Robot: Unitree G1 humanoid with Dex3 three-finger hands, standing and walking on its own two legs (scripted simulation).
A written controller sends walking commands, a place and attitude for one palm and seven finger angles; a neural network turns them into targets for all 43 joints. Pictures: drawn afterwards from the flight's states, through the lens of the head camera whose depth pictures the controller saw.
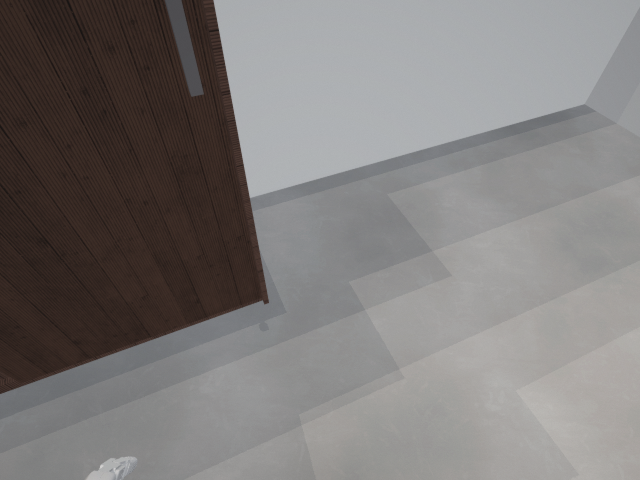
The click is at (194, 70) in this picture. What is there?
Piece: wardrobe's sliding door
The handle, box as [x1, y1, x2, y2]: [165, 0, 203, 96]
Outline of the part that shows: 165,0 191,96 202,94 203,92 181,0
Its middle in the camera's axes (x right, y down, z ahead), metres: -0.24 -0.38 +0.63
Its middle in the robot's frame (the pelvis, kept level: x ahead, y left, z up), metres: +0.75 +0.29 +0.25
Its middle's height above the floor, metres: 1.02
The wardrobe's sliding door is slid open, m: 0.00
